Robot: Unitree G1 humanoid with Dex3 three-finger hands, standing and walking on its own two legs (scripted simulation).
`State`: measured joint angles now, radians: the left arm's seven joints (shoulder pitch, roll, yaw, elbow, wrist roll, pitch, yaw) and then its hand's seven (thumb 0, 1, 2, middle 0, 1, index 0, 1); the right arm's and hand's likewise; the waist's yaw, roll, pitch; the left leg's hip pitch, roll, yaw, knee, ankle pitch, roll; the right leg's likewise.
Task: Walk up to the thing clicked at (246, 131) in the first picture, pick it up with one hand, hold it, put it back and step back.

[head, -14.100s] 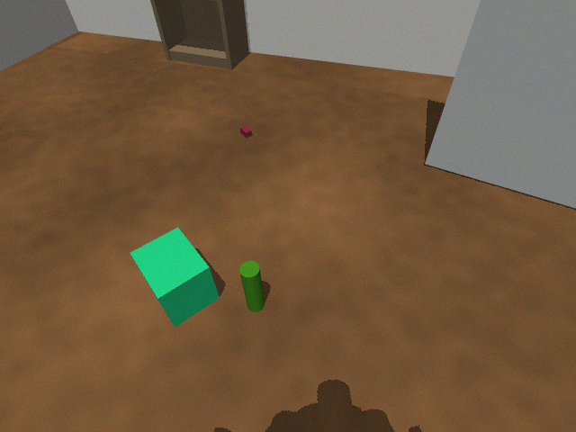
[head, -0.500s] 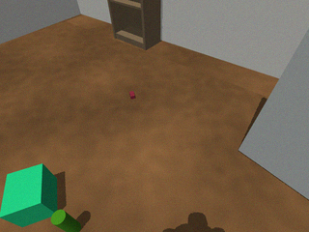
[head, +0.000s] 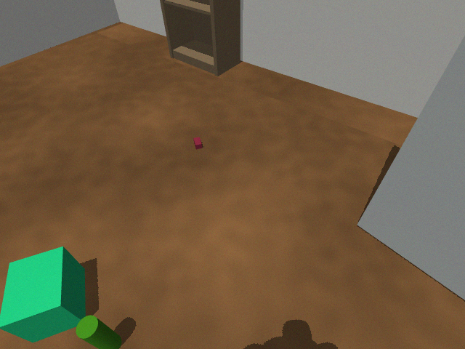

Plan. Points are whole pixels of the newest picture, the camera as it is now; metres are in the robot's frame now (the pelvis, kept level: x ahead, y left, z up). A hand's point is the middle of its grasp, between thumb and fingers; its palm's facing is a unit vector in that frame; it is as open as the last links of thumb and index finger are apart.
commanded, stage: stand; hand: left
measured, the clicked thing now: (197, 143) +1.49 +0.25 -0.76
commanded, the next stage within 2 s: walk up in 0.46 s
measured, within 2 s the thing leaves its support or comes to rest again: neither
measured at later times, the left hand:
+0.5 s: hand out of the picture +0.07 +0.26 -0.15, palm faces -0.01 -0.94 -0.34, open 7.4 cm
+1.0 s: hand out of the picture +0.18 +0.35 -0.16, palm faces -0.03 -0.95 -0.32, open 7.4 cm
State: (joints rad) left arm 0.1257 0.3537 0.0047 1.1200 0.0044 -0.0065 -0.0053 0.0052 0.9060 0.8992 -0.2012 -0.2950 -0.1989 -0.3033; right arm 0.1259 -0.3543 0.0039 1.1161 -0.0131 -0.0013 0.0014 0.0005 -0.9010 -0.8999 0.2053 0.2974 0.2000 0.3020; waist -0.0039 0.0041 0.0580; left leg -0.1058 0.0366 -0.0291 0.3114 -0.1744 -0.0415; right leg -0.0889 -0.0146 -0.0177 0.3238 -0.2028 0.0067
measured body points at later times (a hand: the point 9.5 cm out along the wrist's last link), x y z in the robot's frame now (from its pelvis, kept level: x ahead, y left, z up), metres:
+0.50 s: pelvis +0.00 +0.00 +0.00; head +0.01 +0.00 +0.45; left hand +0.07 +0.31 -0.13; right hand +0.07 -0.30 -0.13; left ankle +0.00 +0.15 -0.75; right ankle -0.02 -0.12 -0.75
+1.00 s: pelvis +0.14 +0.07 -0.01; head +0.14 +0.09 +0.44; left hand +0.18 +0.40 -0.14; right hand +0.19 -0.26 -0.10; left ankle +0.14 +0.17 -0.75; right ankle +0.18 -0.08 -0.69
